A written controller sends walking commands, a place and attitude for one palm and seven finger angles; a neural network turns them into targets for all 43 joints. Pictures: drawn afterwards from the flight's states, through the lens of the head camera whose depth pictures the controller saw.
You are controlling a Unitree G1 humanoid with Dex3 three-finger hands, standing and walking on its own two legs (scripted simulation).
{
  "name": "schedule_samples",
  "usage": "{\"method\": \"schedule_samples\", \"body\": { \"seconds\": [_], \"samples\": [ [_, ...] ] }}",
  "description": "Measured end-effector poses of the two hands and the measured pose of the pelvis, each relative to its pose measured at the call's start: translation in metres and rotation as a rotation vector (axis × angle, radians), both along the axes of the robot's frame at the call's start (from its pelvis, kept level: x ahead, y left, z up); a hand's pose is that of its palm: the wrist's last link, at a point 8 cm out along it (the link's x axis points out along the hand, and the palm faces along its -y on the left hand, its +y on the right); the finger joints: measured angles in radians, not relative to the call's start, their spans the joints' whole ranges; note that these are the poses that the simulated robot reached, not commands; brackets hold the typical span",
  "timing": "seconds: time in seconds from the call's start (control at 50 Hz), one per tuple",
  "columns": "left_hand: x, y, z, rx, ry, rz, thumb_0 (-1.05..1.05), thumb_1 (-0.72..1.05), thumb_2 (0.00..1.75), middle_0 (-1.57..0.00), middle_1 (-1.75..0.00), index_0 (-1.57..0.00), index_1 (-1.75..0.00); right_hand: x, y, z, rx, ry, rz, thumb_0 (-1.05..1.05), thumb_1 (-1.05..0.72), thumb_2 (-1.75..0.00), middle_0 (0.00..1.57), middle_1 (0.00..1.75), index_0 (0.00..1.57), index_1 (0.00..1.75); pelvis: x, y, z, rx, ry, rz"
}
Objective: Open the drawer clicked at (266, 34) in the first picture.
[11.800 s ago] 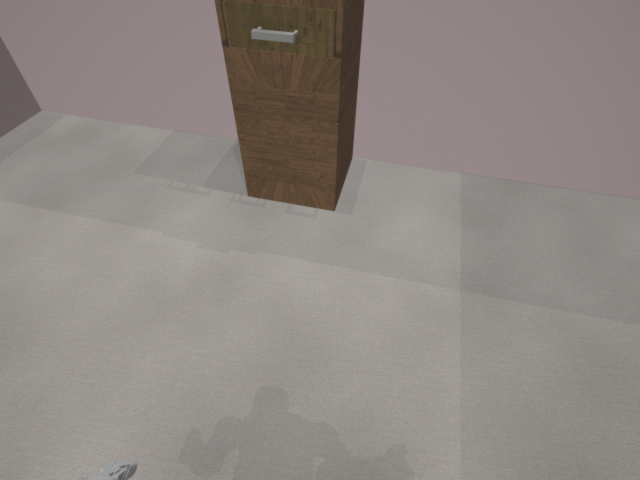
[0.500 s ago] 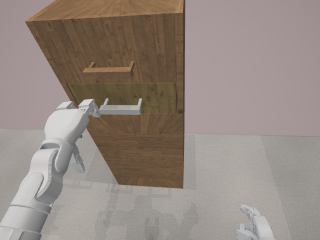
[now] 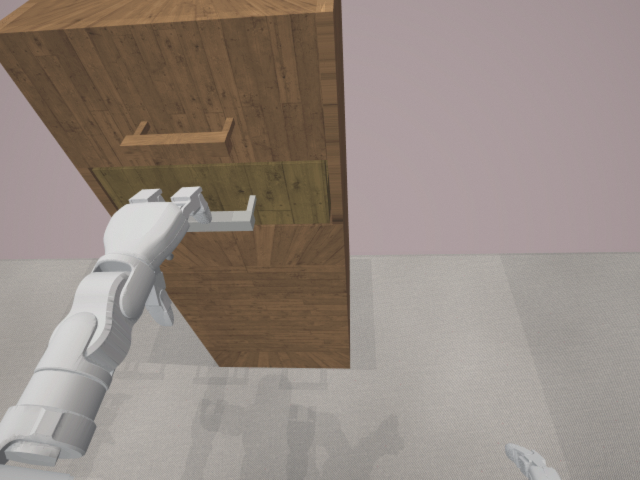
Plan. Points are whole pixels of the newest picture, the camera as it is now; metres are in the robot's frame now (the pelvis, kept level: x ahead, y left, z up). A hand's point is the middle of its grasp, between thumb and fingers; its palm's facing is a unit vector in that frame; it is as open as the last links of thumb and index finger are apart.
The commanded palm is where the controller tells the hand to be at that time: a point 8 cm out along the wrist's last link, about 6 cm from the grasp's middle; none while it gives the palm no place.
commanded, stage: move the hooked fingers above the handle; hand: left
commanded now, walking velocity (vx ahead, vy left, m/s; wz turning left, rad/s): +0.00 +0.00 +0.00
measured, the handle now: (213, 211) +0.51 +0.24 +0.01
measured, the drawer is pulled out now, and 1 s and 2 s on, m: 0.00 0.00 0.00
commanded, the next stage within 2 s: none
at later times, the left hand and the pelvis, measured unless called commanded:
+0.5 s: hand (189, 238) +0.41 +0.22 +0.07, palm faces -0.04 -0.06 -1.00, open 13.8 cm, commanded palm +0.39 +0.24 +0.14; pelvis +0.02 +0.01 -0.01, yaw +0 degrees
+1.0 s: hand (212, 210) +0.47 +0.21 +0.06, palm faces -0.03 -0.04 -1.00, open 13.8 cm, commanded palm +0.45 +0.24 +0.13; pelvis +0.01 +0.01 -0.01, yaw -1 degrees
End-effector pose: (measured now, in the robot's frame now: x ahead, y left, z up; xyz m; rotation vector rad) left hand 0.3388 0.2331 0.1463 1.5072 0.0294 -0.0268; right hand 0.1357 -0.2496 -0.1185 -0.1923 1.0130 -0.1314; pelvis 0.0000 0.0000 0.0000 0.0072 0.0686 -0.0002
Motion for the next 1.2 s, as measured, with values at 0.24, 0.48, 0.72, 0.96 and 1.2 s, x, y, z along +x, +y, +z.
{"method": "schedule_samples", "body": {
  "seconds": [0.24,0.48,0.72,0.96,1.2],
  "samples": [
    [0.030,0.012,0.000,0.016,-0.082,0.063,0.00,-0.49,0.30,-0.32,-1.20,-0.32,-1.20,0.011,0.009,-0.005,0.026,0.016,-0.019,0.01,-0.90,-0.89,0.20,0.30,0.20,0.30,0.014,0.005,-0.003,-0.001,0.044,-0.007],
    [0.045,-0.005,-0.020,0.001,0.008,0.002,0.00,-0.49,0.30,-0.32,-1.20,-0.32,-1.20,0.028,0.018,-0.001,0.019,-0.004,-0.007,0.01,-0.90,-0.89,0.20,0.30,0.20,0.30,0.020,0.010,-0.006,-0.004,0.054,0.001],
    [0.075,0.003,-0.016,0.045,-0.023,0.064,0.00,-0.49,0.30,-0.32,-1.20,-0.31,-1.20,-0.008,0.010,-0.014,0.015,0.094,-0.055,0.01,-0.90,-0.89,0.20,0.30,0.20,0.30,0.017,0.009,-0.009,-0.007,0.093,-0.002],
    [0.103,-0.021,-0.029,0.022,0.019,-0.045,0.00,-0.49,0.30,-0.32,-1.20,-0.32,-1.20,-0.066,-0.010,-0.017,-0.039,0.205,-0.154,0.01,-0.90,-0.89,0.20,0.30,0.20,0.30,0.014,0.006,-0.012,-0.008,0.124,-0.013],
    [0.112,-0.006,-0.029,0.047,0.013,0.071,0.00,-0.48,0.30,-0.35,-1.23,-0.32,-1.21,-0.099,-0.014,-0.021,-0.024,0.257,-0.218,0.01,-0.90,-0.89,0.20,0.30,0.20,0.30,0.012,0.004,-0.012,-0.004,0.146,-0.042]
  ]
}}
